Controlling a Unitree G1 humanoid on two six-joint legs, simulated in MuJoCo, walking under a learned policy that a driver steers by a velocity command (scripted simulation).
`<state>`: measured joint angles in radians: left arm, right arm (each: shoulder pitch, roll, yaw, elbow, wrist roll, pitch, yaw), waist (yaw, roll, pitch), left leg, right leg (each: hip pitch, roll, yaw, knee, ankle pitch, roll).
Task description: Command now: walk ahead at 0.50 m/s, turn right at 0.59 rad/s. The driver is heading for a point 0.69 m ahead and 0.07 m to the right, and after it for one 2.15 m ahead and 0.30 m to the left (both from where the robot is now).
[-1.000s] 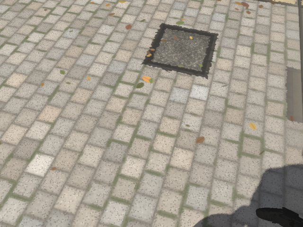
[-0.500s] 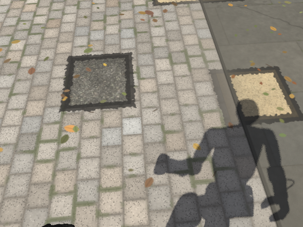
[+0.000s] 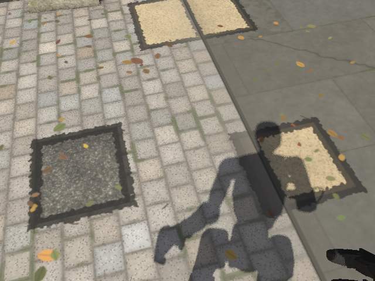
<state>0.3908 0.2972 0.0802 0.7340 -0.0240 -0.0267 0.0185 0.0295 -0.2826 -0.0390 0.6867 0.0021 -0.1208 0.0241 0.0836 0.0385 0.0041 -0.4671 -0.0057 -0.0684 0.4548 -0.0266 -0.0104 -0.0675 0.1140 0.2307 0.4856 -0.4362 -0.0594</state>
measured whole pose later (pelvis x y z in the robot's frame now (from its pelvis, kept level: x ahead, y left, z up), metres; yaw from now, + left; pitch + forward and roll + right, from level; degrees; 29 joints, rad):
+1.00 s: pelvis +0.51 -0.14 +0.01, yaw -17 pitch +2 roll -2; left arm 0.30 0.28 0.05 0.78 0.01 -0.07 0.00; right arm 0.13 -0.27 -0.03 0.75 0.01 -0.07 0.06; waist 0.05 0.05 0.02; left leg -0.64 0.06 -0.01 0.58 0.10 0.02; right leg 0.07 0.08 -0.08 0.23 -0.33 -0.06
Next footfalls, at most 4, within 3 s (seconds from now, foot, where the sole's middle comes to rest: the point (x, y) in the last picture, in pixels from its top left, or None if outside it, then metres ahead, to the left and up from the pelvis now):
0.54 right None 0.39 -0.19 -0.76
1.06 left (245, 209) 0.76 -0.10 -0.76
1.52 right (305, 211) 0.77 -0.33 -0.76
1.94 left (238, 226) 0.69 -0.08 -0.76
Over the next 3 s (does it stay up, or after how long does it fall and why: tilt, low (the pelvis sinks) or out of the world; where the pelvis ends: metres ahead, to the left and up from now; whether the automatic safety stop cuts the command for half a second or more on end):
stays up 0.67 -0.18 0.01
